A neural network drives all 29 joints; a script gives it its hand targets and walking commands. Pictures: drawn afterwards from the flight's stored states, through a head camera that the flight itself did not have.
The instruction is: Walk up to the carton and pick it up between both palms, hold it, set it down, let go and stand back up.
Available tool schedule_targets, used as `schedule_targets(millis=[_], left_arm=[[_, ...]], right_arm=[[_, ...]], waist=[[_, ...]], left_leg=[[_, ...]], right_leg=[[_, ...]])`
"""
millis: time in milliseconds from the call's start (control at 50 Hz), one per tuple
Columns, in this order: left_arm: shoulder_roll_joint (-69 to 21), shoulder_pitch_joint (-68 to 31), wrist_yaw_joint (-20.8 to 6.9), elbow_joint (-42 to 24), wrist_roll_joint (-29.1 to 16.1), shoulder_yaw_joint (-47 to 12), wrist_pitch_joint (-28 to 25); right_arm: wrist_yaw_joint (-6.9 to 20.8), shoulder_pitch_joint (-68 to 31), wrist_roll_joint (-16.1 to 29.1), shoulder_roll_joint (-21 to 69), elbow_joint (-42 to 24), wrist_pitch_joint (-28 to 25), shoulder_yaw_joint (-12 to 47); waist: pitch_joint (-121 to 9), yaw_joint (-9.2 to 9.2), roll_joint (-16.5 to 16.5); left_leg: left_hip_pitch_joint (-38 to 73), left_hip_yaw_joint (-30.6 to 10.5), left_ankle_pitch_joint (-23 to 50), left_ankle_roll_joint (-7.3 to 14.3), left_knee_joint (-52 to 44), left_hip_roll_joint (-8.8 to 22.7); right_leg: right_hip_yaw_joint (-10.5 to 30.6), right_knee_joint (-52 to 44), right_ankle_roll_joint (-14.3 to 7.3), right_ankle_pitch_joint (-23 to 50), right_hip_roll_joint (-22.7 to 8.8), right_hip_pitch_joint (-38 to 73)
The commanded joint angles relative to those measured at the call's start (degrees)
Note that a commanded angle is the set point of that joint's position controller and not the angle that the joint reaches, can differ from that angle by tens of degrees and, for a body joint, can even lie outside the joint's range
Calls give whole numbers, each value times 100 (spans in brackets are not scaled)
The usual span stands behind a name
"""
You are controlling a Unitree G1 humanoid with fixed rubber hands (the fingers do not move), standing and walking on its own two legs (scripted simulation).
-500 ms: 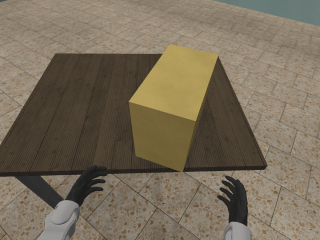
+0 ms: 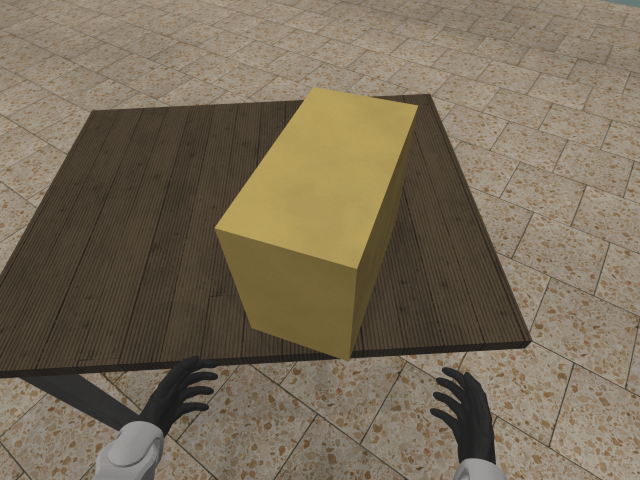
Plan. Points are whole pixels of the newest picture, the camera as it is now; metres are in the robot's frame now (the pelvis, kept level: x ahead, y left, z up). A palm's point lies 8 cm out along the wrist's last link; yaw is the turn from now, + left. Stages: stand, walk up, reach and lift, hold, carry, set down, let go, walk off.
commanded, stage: set down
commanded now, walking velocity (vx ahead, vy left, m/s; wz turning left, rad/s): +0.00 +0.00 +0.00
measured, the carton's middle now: (330, 222) +0.46 +0.02 +0.03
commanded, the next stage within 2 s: let go in 0.26 s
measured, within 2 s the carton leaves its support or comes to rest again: neither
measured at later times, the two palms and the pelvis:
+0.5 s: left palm (168, 454) +0.16 +0.22 -0.06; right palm out of the picture +0.13 -0.19 -0.09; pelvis +0.01 -0.01 +0.00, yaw +0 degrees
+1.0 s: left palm out of the picture +0.11 +0.23 -0.08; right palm out of the picture +0.09 -0.24 -0.10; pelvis -0.02 -0.01 +0.00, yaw +0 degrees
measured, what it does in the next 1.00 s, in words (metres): stands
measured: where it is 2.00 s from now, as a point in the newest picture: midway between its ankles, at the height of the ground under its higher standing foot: outside the picture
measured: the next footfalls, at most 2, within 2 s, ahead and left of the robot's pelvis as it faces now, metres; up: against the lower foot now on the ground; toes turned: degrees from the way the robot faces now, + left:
none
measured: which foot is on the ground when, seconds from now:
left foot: down 0.00-1.00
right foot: down 0.00-1.00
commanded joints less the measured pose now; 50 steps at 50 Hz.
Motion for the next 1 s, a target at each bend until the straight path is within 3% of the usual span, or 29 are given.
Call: schedule_targets(millis=[0, 40, 60, 80, 140, 160, 180, 260, 280, 360, 440, 460, 480, 500, 560, 580, 640, 660, 720, 740, 760, 780, 840, 860, 880, 900, 920, 940, 980], left_arm=[[231, 183, -11, -420, 202, 688, -280], [43, 354, 74, -401, 327, 770, -182], [46, 348, 70, -351, 369, 720, -151], [185, 493, 24, -561, 246, 803, -281], [-43, 485, 208, -696, 439, 679, -166], [-99, 453, 258, -840, 443, 657, -171], [-224, 455, 315, -680, 506, 526, -137], [-228, 321, 495, -849, 561, 490, -64], [-248, 213, 582, -686, 709, 510, 52], [-220, 216, 617, -497, 626, 467, 194], [-174, -7, 661, -440, 586, 522, 278], [-205, -164, 722, -460, 699, 479, 370], [-103, -169, 682, -568, 586, 496, 256], [-234, -152, 727, -30, 775, 466, 429], [-144, -196, 661, -161, 659, 551, 276], [-55, -280, 674, -327, 677, 610, 215], [-133, -400, 773, -259, 779, 591, 300], [-205, -551, 760, -77, 708, 498, 349], [-9, -456, 676, -131, 594, 551, 264], [-117, -655, 746, 116, 717, 529, 390], [698, 535, 901, 645, 932, 872, -94], [948, 231, 883, 467, 909, 826, -300], [774, 53, 815, 605, 922, 733, -438], [798, 16, 828, 637, 943, 736, -503], [725, 0, 805, 619, 898, 684, -526], [872, -10, 806, 632, 935, 778, -541], [783, 119, 776, 768, 909, 752, -574], [801, -1, 773, 833, 917, 717, -575], [790, 193, 783, 925, 860, 685, -615]], right_arm=[[196, -6, -249, -1030, 57, -656, 85], [362, -105, -270, -1212, 316, -712, 33], [401, -83, -302, -1335, 450, -721, -29], [345, 10, -301, -1110, -101, -879, 10], [554, -145, -379, -1472, 518, -980, -309], [602, -282, -393, -1475, 561, -1032, -326], [684, -250, -440, -1645, 863, -989, -423], [916, -526, -395, -1832, 1228, -957, -617], [1015, -703, -475, -2078, 1629, -904, -759], [1038, -794, -381, -2160, 1212, -874, -704], [1079, -954, -384, -2174, 1155, -748, -720], [1165, -1157, -357, -2232, 1412, -665, -720], [1085, -970, -381, -2000, 1041, -705, -702], [1220, -1081, -428, -2233, 1522, -576, -654], [1127, -938, -482, -2038, 1140, -596, -610], [1104, -978, -483, -1947, 1091, -598, -644], [1199, -1132, -549, -2089, 1231, -517, -727], [1215, -1314, -639, -2216, 1457, -408, -759], [1079, -1054, -589, -1975, 978, -423, -736], [1179, -1409, -705, -2184, 1374, -308, -803], [1098, -351, -818, -3099, 1897, 180, -928], [1057, -213, -814, -3120, 1780, 342, -944], [1107, -451, -744, -3075, 1605, 557, -955], [1107, -502, -753, -3038, 1577, 578, -962], [1148, -530, -748, -3062, 1580, 588, -937], [1158, -612, -782, -3173, 1562, 577, -968], [1160, -607, -731, -2987, 1636, 576, -849], [1193, -476, -721, -2960, 1684, 613, -889], [1180, -382, -710, -3238, 1731, 592, -990]], waist=[[-838, 515, 710], [-913, 615, 895], [-764, 540, 831], [-966, 594, 484], [-1003, 578, 1036], [-1023, 668, 1005], [-989, 535, 1136], [-1130, 521, 1132], [-1066, 508, 1173], [-1012, 488, 600], [-957, 428, 398], [-948, 459, 589], [-963, 422, 330], [-810, 373, 476], [-890, 292, 188], [-847, 215, 252], [-674, 382, 327], [-764, 195, 271], [-645, 154, 55], [-534, 127, 203], [-1188, 191, 311], [-1208, 27, 237], [-644, 113, 418], [-217, 97, -113], [-177, 132, -9], [-213, 140, 533], [-275, 232, 325], [-280, 75, 26], [-337, 81, 296]], left_leg=[[1342, -178, 3545, -442, -149, -166], [1650, -255, 3996, -518, -155, -123], [1761, -212, 4153, -576, -185, -113], [1591, -186, 4328, -497, -76, -129], [1614, -249, 4749, -666, -130, -19], [1578, -246, 4824, -642, -120, -48], [1667, -291, 4888, -684, -153, -4], [1598, -212, 4692, -703, -132, -32], [1545, -236, 4567, -680, -135, -40], [1142, -74, 3889, -568, -124, -148], [814, -50, 3186, -408, -230, -184], [793, -55, 3109, -440, -247, -164], [676, 10, 2947, -372, -246, -197], [782, -53, 2765, -374, -295, -203], [634, -26, 2534, -287, -294, -267], [674, -46, 2567, -253, -274, -248], [492, -35, 2355, -261, -363, -204], [509, -55, 2224, -254, -316, -166], [361, 11, 1943, -161, -350, -197], [378, -18, 1885, -191, -402, -186], [-52, -97, 1980, 49, 35, 247], [-3, -265, 1282, 110, -120, 233], [-293, -304, 220, 165, -378, 208], [-411, -408, 42, 155, -426, 266], [-450, -409, -137, 170, -401, 245], [-619, -346, -265, 162, -377, 252], [-530, -426, -257, 163, -462, 275], [-274, -507, -84, 230, -399, 313], [-286, -476, -147, 204, -394, 262]], right_leg=[[-8, -502, -17, 2201, 164, 100], [-82, -574, -51, 2100, 255, 29], [-163, -641, -40, 2058, 341, -97], [-72, -629, 3, 2238, 299, 58], [-138, -691, -131, 1973, 433, 41], [-156, -683, -95, 1852, 444, 2], [-196, -694, -140, 1735, 501, -115], [-230, -626, -166, 1652, 527, -128], [-341, -555, -182, 1523, 585, -205], [-198, -504, -119, 1699, 478, 52], [-93, -391, -73, 1900, 380, 376], [-100, -344, -97, 1725, 380, 406], [-53, -402, -66, 1790, 335, 486], [-110, -397, -112, 1758, 340, 373], [44, -455, -38, 1919, 238, 556], [44, -418, -4, 1849, 225, 582], [50, -480, -47, 1520, 225, 473], [37, -443, -71, 1318, 253, 423], [121, -501, -33, 1355, 163, 533], [67, -494, -54, 1154, 200, 459], [256, -27, -180, 1841, -534, 484], [367, -79, -210, 1563, -551, 328], [413, -274, -195, 548, -526, -114], [357, -332, -174, 217, -518, -352], [399, -436, -168, -44, -466, -502], [478, -452, -181, 71, -586, -297], [422, -406, -155, -25, -559, -387], [451, -475, -162, 13, -562, -516], [551, -436, -187, 42, -560, -450]])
